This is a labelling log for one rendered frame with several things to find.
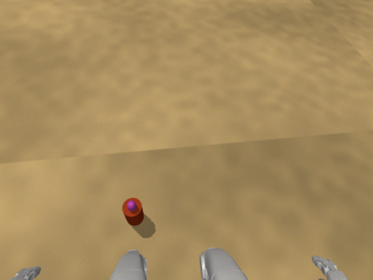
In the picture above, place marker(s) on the bottle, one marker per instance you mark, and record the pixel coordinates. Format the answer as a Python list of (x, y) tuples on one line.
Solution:
[(132, 209)]

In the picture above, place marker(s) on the right robot hand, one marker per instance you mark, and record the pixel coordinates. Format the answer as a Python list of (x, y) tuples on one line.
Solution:
[(328, 268)]

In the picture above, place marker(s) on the left robot hand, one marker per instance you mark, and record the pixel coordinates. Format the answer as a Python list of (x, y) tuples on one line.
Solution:
[(27, 274)]

